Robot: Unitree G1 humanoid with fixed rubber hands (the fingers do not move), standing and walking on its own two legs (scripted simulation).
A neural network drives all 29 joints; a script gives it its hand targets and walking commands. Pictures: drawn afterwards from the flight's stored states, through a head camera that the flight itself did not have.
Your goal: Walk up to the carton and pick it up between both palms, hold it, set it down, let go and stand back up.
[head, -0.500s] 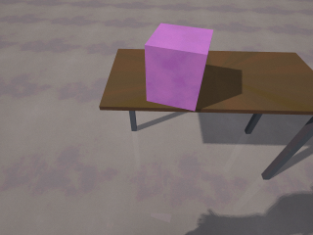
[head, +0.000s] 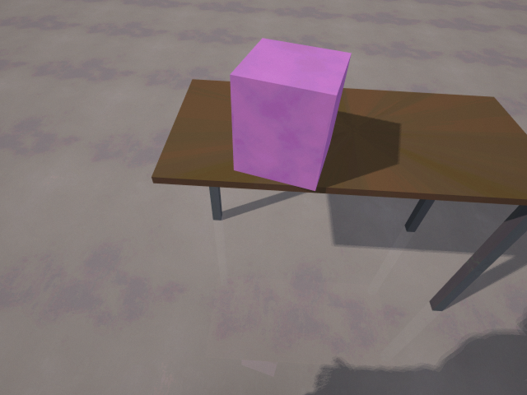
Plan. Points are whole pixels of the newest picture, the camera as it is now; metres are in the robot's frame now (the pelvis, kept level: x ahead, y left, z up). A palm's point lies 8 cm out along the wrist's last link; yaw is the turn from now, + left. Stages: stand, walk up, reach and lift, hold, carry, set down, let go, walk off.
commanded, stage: walk up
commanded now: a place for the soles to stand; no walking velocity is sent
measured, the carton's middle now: (289, 115) +0.73 -0.03 +0.06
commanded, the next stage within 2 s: none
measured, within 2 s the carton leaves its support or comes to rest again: neither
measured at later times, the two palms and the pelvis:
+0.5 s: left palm out of the picture +0.14 +0.18 -0.09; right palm out of the picture +0.14 -0.41 -0.13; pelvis +0.11 -0.11 +0.01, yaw -1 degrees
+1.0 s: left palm (182, 347) +0.23 +0.14 -0.06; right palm (505, 358) +0.27 -0.45 -0.16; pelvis +0.18 -0.17 +0.00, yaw -2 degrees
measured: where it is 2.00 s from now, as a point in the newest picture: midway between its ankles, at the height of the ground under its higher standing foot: outside the picture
